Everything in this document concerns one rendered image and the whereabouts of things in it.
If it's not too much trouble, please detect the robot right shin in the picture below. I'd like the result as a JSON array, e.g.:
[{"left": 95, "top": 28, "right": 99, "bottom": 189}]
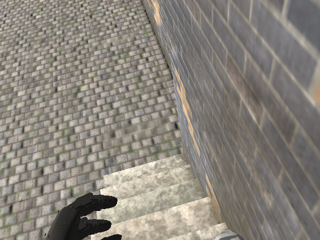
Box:
[{"left": 220, "top": 230, "right": 244, "bottom": 240}]

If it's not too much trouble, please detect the left robot hand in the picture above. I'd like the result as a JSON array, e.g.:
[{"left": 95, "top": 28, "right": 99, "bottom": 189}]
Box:
[{"left": 44, "top": 192, "right": 122, "bottom": 240}]

